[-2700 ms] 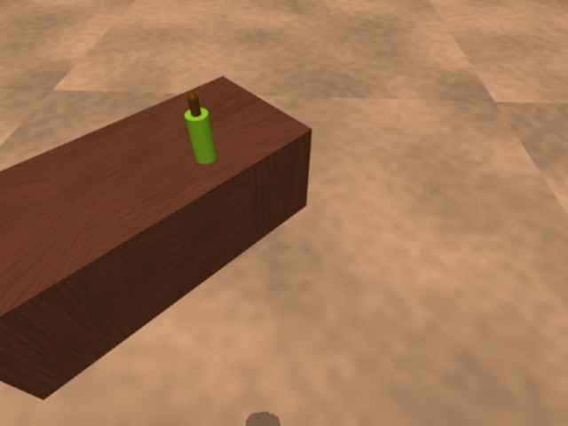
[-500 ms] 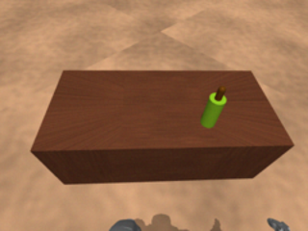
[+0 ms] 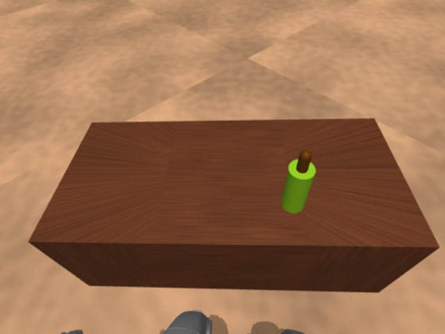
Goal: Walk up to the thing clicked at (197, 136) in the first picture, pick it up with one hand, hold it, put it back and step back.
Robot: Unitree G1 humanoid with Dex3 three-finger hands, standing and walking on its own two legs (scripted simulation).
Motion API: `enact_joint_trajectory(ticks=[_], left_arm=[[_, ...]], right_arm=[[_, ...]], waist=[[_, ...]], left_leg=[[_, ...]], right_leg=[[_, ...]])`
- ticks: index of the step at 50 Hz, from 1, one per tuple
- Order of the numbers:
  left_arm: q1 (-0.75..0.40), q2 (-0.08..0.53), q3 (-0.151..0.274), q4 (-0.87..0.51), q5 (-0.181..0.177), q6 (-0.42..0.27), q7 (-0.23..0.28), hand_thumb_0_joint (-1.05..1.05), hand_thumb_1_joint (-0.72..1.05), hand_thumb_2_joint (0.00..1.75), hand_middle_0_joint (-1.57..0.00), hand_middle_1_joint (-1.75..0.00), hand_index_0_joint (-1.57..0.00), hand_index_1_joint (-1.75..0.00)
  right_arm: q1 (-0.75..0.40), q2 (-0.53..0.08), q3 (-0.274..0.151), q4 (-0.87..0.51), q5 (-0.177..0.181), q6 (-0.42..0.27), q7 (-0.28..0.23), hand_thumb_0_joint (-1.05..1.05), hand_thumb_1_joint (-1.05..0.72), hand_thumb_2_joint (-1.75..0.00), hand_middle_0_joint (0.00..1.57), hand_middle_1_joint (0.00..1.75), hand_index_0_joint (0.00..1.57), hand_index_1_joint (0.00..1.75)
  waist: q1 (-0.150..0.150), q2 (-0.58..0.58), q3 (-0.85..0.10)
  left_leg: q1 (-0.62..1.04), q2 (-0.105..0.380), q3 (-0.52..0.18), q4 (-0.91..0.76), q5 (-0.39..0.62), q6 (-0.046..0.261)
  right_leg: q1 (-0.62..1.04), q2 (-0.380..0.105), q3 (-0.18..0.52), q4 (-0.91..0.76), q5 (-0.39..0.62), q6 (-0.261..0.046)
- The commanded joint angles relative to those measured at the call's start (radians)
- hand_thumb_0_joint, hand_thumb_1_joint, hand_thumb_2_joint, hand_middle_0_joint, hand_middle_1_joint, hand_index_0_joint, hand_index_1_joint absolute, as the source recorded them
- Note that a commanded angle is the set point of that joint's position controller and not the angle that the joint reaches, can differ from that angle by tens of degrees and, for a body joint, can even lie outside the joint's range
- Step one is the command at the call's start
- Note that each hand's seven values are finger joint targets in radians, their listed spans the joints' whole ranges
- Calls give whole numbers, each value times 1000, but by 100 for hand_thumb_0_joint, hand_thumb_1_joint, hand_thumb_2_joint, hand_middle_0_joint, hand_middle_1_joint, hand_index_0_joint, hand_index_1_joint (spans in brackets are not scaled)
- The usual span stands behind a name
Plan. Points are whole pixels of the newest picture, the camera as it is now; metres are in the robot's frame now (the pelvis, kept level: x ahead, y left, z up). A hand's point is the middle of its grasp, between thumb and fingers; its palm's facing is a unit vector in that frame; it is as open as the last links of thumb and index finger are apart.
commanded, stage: walk up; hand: right
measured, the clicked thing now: (298, 180) +0.56 -0.17 -0.17
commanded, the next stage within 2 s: stand in 1.52 s
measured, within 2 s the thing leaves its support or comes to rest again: neither
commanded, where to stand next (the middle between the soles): +0.09 +0.04 m, yaw +0 degrees
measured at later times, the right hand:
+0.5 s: hand (359, 331) +0.17 -0.23 -0.14, palm faces -0.10 +0.93 -0.35, open 7.4 cm
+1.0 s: hand (361, 333) +0.16 -0.23 -0.12, palm faces -0.06 +0.94 -0.34, open 7.4 cm
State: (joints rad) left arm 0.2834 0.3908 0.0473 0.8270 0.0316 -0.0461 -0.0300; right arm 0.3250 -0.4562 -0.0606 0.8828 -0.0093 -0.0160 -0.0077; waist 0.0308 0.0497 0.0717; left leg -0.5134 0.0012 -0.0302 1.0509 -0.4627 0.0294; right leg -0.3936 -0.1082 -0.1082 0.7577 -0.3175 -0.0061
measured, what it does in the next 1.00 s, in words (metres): steps on the spot: left foot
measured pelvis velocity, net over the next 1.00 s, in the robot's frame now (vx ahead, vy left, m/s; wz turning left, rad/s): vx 0.05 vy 0.02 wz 0.05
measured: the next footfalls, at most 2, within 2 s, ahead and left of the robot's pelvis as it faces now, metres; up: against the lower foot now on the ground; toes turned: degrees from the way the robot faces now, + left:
left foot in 0.20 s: +0.09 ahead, +0.13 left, +0.00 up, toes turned +4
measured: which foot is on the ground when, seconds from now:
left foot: up 0.00-0.18, down 0.20-1.00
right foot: down 0.00-1.00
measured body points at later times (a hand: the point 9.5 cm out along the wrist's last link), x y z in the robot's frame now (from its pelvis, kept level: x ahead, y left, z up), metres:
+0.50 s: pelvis +0.03 +0.02 +0.01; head +0.06 +0.01 +0.45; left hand +0.08 +0.34 -0.11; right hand +0.17 -0.28 -0.11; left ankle +0.05 +0.13 -0.71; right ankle +0.06 -0.12 -0.71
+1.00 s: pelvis +0.05 +0.02 +0.03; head +0.05 +0.02 +0.48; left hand +0.11 +0.34 -0.09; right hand +0.17 -0.28 -0.09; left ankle +0.05 +0.13 -0.71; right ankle +0.06 -0.12 -0.71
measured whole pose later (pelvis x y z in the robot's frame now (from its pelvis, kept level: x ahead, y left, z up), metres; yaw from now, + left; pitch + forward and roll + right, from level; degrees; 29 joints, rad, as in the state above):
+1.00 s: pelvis +0.05 +0.02 +0.03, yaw +3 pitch -2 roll +0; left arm 0.11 0.38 -0.01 1.13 0.00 -0.03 0.00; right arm 0.06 -0.37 -0.02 1.13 0.00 0.01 0.02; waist 0.02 0.00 0.05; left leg -0.17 0.00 0.04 0.42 -0.21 0.02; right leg -0.15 -0.07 -0.04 0.40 -0.21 0.04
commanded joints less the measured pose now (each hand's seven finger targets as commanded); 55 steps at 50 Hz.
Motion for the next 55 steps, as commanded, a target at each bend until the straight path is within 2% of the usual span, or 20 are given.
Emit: enact_joint_trajectory(ticks=[1,6,9,10,11,12,14,16,17,18,19,20,22,24,25,32,36,46,51,55], left_arm=[[1,332,93,-48,-1,-31,35,0,90,90,-20,-30,-20,-30],[-15,326,75,-42,-15,-21,49,0,90,90,-20,-30,-20,-30],[-34,280,46,-32,-26,-10,50,0,90,90,-20,-30,-20,-30],[-14,238,31,-29,-28,-6,49,0,90,90,-20,-30,-20,-30],[-15,195,18,-30,-45,2,51,0,90,90,-20,-30,-20,-30],[-56,257,38,2,-36,6,63,0,90,90,-20,-30,-20,-30],[-34,232,29,21,-38,3,60,0,90,90,-20,-30,-20,-30],[25,205,22,70,-42,-13,62,0,90,90,-20,-30,-20,-30],[55,210,25,98,-36,-23,64,0,90,90,-20,-30,-20,-30],[22,273,38,94,-20,-33,68,0,90,90,-20,-30,-20,-30],[-50,337,51,82,-15,-29,64,0,90,90,-20,-30,-20,-30],[-106,338,45,69,-16,-27,60,0,90,90,-20,-30,-20,-30],[-145,278,17,66,-19,-26,55,0,90,90,-20,-30,-20,-30],[-132,233,2,92,-23,-24,53,0,90,90,-20,-30,-20,-30],[-131,235,1,103,-22,-25,53,0,90,90,-20,-30,-20,-30],[-152,224,-11,161,-32,-18,50,0,90,90,-20,-30,-20,-30],[-186,224,-13,189,-30,-21,50,0,90,90,-20,-30,-20,-30],[-223,208,-18,239,-27,-10,48,0,90,90,-20,-30,-20,-30],[-237,206,-15,256,-22,-3,46,0,90,90,-20,-30,-20,-30],[-234,205,-12,264,-21,-6,45,0,90,90,-20,-30,-20,-30]], right_arm=[[25,-152,-50,-61,-15,-3,12,0,-90,-90,20,30,20,30],[-36,-144,-53,-74,-14,4,22,0,-90,-90,20,30,20,30],[9,-157,-59,-44,-17,-10,16,0,-90,-90,20,30,20,30],[17,-198,-70,-42,-25,-15,10,0,-90,-90,20,30,20,30],[-60,-279,-83,-72,-22,-16,10,0,-90,-90,20,30,20,30],[-50,-277,-81,-60,-8,-13,12,0,-90,-90,20,30,20,30],[-105,-209,-54,-57,-7,-10,4,0,-90,-90,20,30,20,30],[-188,-199,-41,-52,3,-6,1,0,-90,-90,20,30,20,30],[-217,-174,-29,-48,11,0,5,0,-90,-90,20,30,20,30],[-202,-122,-15,-52,18,2,8,0,-90,-90,20,30,20,30],[-177,-127,-17,-41,13,7,4,0,-90,-90,20,30,20,30],[-160,-142,-25,-12,8,10,1,0,-90,-90,20,30,20,30],[-162,-151,-26,18,4,0,7,0,-90,-90,20,30,20,30],[-228,-173,-26,21,4,-10,14,0,-90,-90,20,30,20,30],[-236,-169,-22,25,6,-11,15,0,-90,-90,20,30,20,30],[-304,-150,-7,86,1,-2,14,0,-90,-90,20,30,20,30],[-315,-130,2,117,5,0,18,0,-90,-90,20,30,20,30],[-333,-127,0,169,2,0,18,0,-90,-90,20,30,20,30],[-330,-129,-3,183,1,2,17,0,-90,-90,20,30,20,30],[-323,-121,-2,187,3,0,18,0,-90,-90,20,30,20,30]], waist=[[7,-248,-15],[-4,-211,-77],[-48,-157,-123],[-54,-28,-145],[-32,165,-123],[-63,129,-106],[-29,60,-90],[19,90,-99],[42,60,-117],[22,-66,-130],[-18,-153,-93],[-41,-155,-50],[-60,-96,-74],[-26,-60,-86],[-24,-72,-110],[-13,6,-111],[-17,-24,-104],[-18,-33,-129],[-21,-28,-96],[-21,-49,-116]], left_leg=[[-24,47,11,-115,17,-5],[65,17,63,-250,45,0],[260,-11,62,-466,187,34],[337,86,-110,-549,202,67],[326,260,-418,-617,175,178],[251,313,-457,-630,179,259],[278,264,-326,-566,355,233],[196,204,-175,-470,526,162],[168,173,-135,-406,519,118],[116,98,-71,-307,450,51],[98,33,-17,-283,225,17],[162,33,6,-290,66,10],[276,75,-54,-434,222,32],[261,140,-147,-505,287,78],[253,152,-152,-523,306,91],[263,129,-107,-629,253,46],[293,120,-86,-647,299,30],[375,128,-60,-725,372,16],[356,127,-62,-768,297,10],[393,119,-42,-743,383,6]], right_leg=[[77,-249,290,-357,-2,-206],[127,-250,223,-255,290,-201],[46,-193,124,-91,300,-127],[-41,-145,70,36,194,-76],[-158,31,2,118,-106,-10],[-100,27,64,167,-326,-15],[-96,20,90,122,-280,-17],[77,39,55,-117,-49,-19],[164,38,86,-222,89,-27],[197,-77,261,-285,173,-73],[132,-184,397,-313,122,-154],[46,-224,405,-311,100,-193],[6,-135,271,-264,131,-117],[44,-19,144,-208,138,-38],[95,-2,121,-196,133,-27],[181,-14,126,-272,141,-30],[209,-30,141,-335,178,-25],[264,-34,131,-402,235,-8],[270,-34,131,-424,194,-7],[285,-42,139,-445,243,-5]])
